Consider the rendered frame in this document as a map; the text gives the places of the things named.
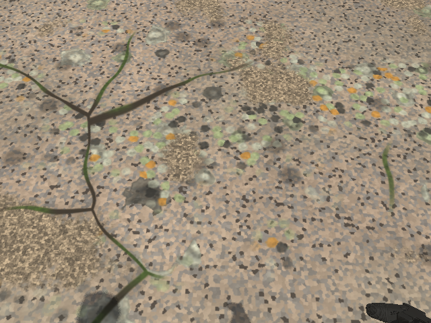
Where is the robot right hand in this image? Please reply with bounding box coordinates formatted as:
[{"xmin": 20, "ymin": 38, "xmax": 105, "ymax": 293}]
[{"xmin": 366, "ymin": 303, "xmax": 431, "ymax": 323}]

